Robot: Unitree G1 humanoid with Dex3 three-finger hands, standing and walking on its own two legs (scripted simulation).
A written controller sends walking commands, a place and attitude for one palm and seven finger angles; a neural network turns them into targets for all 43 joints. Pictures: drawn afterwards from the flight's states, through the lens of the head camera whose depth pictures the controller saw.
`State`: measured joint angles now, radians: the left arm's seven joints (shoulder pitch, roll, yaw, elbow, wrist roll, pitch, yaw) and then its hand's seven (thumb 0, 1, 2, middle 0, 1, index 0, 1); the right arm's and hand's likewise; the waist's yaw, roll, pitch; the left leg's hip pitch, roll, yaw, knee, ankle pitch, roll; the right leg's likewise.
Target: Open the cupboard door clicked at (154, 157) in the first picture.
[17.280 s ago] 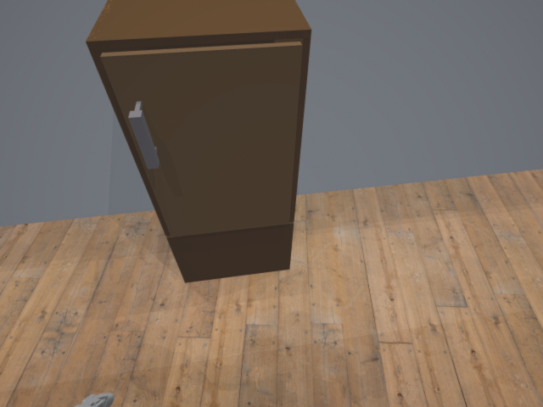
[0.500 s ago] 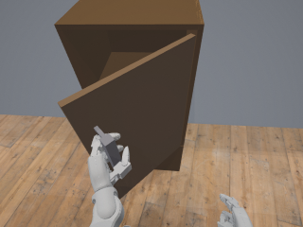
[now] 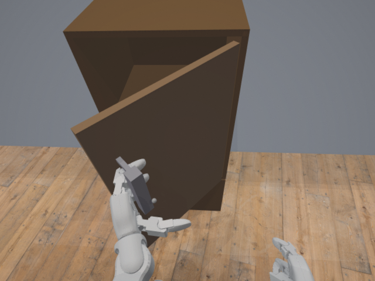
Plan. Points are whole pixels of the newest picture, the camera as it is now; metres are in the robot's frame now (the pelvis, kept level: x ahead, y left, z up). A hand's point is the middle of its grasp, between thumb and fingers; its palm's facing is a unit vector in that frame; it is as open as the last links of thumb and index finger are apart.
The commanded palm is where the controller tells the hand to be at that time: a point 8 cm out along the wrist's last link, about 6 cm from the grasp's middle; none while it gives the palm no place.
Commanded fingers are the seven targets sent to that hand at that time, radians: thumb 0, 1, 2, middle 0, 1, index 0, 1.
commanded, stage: open thumb and fingers to let go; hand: left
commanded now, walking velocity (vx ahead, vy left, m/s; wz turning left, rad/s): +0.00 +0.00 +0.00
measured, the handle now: (134, 185) +0.30 +0.13 +0.06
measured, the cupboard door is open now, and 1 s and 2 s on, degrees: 47 48 48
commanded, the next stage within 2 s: slide the hand sideways off the handle in 0.12 s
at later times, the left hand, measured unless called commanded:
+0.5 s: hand (145, 216) +0.24 +0.09 +0.06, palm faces -0.15 -0.99 +0.06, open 16.2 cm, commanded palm +0.22 +0.14 +0.06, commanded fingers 0.00 -0.50 0.30 -0.15 -0.30 -0.15 -0.30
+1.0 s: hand (130, 234) +0.20 +0.12 +0.06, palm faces -0.06 -1.00 +0.01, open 16.2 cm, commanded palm +0.18 +0.18 +0.06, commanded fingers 0.00 -0.50 0.30 -0.15 -0.30 -0.15 -0.30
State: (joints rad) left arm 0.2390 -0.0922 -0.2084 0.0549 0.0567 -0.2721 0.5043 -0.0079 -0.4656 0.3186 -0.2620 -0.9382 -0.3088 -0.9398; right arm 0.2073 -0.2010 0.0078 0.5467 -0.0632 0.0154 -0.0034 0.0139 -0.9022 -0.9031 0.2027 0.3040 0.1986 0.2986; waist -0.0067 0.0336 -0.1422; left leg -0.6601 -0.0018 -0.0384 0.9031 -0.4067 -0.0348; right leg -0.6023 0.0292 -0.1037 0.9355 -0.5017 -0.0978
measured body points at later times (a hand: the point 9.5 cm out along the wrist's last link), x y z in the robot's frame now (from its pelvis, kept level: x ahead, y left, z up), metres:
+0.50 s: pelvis -0.01 +0.05 +0.00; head +0.01 +0.03 +0.44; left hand +0.24 +0.15 +0.06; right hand +0.16 -0.17 -0.09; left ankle +0.03 +0.15 -0.69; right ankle -0.02 -0.05 -0.69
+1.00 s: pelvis +0.00 +0.05 -0.01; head +0.03 +0.04 +0.43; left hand +0.20 +0.17 +0.06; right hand +0.18 -0.16 -0.08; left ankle +0.03 +0.15 -0.69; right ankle -0.02 -0.05 -0.69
